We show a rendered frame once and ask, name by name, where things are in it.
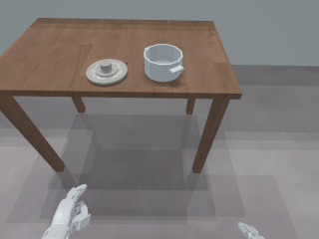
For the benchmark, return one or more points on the table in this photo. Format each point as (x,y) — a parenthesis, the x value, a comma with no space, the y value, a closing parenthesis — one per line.
(51,58)

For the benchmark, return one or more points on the left robot forearm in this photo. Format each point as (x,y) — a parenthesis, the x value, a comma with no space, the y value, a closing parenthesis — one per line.
(57,231)

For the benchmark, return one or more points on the left robot hand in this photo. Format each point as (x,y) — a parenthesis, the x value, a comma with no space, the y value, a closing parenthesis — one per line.
(68,209)

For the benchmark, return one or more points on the lid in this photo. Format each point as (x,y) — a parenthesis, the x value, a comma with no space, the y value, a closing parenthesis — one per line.
(107,77)

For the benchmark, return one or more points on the pot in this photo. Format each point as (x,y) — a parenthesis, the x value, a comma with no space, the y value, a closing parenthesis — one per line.
(163,62)

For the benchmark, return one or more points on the knob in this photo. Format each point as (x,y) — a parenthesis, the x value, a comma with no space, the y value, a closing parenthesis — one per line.
(105,65)

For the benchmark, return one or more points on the right robot hand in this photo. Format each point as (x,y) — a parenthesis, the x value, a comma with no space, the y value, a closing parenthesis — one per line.
(249,231)

